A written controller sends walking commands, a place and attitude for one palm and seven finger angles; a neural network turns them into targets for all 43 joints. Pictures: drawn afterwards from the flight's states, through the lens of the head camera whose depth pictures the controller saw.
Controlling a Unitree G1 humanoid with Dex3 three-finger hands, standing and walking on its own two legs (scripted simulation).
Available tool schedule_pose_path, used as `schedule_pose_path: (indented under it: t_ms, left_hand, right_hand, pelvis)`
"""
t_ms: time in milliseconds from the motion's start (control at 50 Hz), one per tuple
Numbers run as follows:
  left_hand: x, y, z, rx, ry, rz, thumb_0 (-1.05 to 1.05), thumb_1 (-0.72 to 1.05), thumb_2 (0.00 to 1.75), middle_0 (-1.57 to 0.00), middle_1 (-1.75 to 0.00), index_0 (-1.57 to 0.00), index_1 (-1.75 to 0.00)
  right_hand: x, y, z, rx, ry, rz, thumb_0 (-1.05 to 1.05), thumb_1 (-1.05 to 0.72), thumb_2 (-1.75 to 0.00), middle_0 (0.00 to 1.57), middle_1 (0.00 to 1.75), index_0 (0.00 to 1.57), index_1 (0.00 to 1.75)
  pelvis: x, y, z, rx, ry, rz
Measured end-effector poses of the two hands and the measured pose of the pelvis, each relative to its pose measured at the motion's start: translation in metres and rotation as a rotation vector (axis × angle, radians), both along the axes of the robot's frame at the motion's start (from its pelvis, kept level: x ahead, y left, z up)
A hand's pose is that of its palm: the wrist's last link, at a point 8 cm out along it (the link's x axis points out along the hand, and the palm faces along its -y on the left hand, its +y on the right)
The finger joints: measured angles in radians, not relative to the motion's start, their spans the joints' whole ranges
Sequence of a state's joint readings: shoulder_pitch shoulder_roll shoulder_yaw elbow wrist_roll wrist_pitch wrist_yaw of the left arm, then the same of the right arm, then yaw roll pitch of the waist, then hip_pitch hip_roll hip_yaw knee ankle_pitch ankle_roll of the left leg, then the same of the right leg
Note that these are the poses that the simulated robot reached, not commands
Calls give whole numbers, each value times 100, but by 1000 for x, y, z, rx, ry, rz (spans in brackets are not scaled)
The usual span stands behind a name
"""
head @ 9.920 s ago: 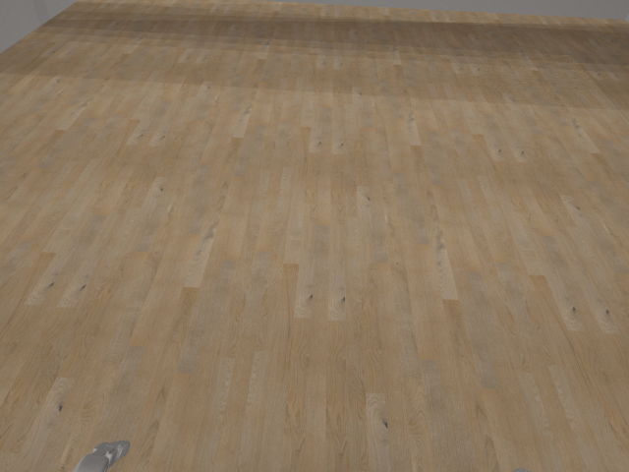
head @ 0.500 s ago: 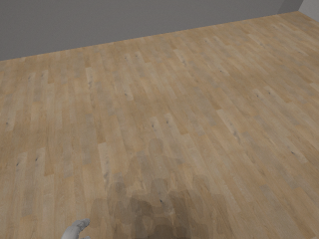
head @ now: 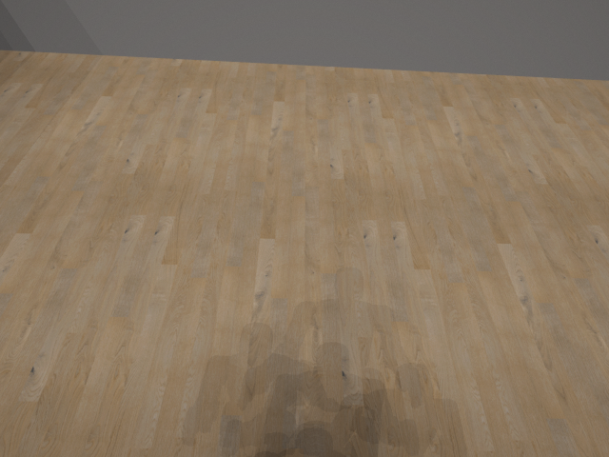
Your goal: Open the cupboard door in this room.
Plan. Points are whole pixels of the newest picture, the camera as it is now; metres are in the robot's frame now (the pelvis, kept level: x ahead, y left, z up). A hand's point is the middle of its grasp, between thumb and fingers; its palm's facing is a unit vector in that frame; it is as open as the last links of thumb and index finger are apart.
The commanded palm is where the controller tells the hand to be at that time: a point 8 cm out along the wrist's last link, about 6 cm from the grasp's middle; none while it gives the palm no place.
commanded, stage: turn or walk to find it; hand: left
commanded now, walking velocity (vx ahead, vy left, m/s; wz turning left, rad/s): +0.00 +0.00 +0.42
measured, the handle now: out of the picture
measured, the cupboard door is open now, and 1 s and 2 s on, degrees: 0 0 0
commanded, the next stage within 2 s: none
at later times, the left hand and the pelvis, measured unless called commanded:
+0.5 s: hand out of the picture +0.05 +0.21 -0.14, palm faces +0.15 -0.95 -0.27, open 7.3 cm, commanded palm none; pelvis -0.04 +0.00 +0.01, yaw +9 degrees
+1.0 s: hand out of the picture -0.13 +0.17 -0.16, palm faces +0.43 -0.87 -0.24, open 7.3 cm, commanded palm none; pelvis -0.08 -0.02 +0.01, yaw +24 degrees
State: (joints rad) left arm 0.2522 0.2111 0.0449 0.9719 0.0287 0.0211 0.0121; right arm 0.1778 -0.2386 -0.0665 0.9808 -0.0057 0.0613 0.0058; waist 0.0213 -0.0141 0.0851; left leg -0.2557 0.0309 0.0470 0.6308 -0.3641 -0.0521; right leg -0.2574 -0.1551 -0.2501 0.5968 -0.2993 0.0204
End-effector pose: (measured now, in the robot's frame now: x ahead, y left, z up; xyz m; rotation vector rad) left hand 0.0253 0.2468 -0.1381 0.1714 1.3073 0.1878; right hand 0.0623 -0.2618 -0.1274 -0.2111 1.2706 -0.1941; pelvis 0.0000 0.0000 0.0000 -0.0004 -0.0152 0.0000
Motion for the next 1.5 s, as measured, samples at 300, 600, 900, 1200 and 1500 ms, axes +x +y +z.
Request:
schedule_pose_path:
  t_ms: [300, 600, 900, 1200, 1500]
  left_hand:
    - [-17, 47, 13, 17, -35, 82, 1, 91, 90, -20, -30, -20, -30]
    - [-8, -17, 38, 81, -208, 96, 1, 91, 90, -20, -30, -20, -30]
    - [-127, -45, 28, 44, -78, 334, 1, 91, 90, -20, -30, -21, -30]
    - [-244, -4, -3, -29, 73, 527, 1, 91, 90, -20, -30, -20, -30]
    - [-189, 12, 25, 67, -127, 529, 1, 91, 90, -20, -30, -20, -30]
  right_hand:
    - [24, 59, 20, 23, -107, 120, 1, -91, -90, 20, 30, 20, 30]
    - [-51, 0, -25, 95, 88, 117, 1, -91, -90, 20, 30, 20, 30]
    - [-27, -16, -9, 30, 134, 301, 1, -91, -90, 20, 30, 20, 30]
    - [30, 97, 23, 6, -105, 549, 1, -91, -90, 20, 30, 20, 30]
    - [-11, 76, 3, 43, 31, 562, 1, -91, -90, 20, 30, 20, 30]
  pelvis:
    - [-19, 28, 14, -15, -1, 77]
    - [-49, -26, 3, 25, -3, 214]
    - [-68, -38, 12, 29, 3, 376]
    - [-105, 7, 9, -27, -2, 489]
    - [-111, -9, 12, -8, 18, 607]
